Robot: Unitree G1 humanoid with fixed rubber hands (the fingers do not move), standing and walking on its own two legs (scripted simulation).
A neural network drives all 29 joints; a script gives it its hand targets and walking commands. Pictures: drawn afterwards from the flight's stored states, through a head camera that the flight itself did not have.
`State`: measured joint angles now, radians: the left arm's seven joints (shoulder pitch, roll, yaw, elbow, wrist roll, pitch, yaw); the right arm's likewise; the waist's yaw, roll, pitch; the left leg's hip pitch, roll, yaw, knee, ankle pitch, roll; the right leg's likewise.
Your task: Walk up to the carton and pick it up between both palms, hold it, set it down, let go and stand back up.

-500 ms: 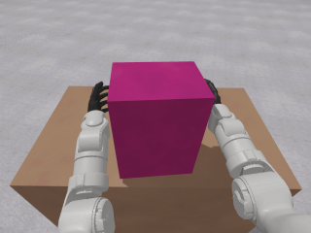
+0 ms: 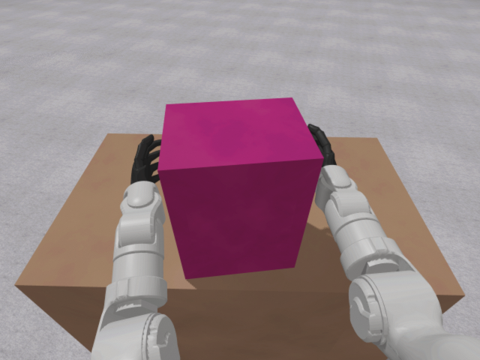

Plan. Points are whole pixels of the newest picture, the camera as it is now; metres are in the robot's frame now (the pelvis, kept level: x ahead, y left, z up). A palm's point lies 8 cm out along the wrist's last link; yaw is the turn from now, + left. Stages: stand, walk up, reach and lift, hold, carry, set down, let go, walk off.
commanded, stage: set down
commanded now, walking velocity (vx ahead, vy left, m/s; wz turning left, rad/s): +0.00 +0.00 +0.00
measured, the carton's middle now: (236, 193) +0.38 +0.05 +0.09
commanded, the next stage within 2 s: none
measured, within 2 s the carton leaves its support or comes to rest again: neither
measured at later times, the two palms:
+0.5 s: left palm (145, 182) +0.35 +0.20 +0.14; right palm (322, 171) +0.40 -0.10 +0.14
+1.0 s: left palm (149, 196) +0.36 +0.21 +0.10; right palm (330, 186) +0.41 -0.13 +0.09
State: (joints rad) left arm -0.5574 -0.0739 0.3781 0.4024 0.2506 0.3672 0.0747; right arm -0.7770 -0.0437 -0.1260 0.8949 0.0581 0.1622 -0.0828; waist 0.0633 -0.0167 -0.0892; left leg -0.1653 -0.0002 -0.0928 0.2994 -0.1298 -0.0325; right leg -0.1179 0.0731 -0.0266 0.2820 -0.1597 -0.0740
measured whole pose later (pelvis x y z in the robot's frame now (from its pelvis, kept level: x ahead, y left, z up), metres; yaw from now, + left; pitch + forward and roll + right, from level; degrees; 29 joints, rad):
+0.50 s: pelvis +0.00 +0.01 +0.00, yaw -2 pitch -2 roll +0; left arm -0.53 -0.14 0.43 0.30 0.35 0.36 0.01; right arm -0.72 0.01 -0.23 0.85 -0.05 0.04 -0.03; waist 0.07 -0.02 -0.04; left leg -0.11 0.00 -0.04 0.26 -0.13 -0.02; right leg -0.08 0.06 -0.01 0.26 -0.16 -0.06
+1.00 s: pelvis +0.00 +0.01 +0.00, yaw -4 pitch +3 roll -1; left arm -0.46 0.04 0.15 0.20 -0.01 0.46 0.19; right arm -0.66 -0.22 0.06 0.70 0.32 0.12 -0.09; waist 0.12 -0.01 0.03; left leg -0.25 0.03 -0.01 0.36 -0.16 -0.02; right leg -0.19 0.08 0.00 0.28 -0.14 -0.06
